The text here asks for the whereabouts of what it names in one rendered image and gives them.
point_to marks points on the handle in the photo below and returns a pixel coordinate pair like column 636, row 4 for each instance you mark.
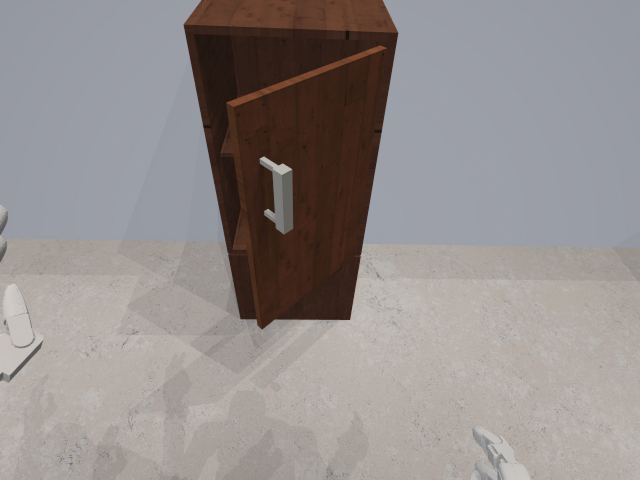
column 283, row 195

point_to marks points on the cupboard door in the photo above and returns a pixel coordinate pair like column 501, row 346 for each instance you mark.
column 321, row 125

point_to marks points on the robot left hand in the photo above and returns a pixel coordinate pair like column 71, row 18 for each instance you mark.
column 20, row 343

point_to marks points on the robot right hand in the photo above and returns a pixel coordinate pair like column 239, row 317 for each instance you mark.
column 501, row 456

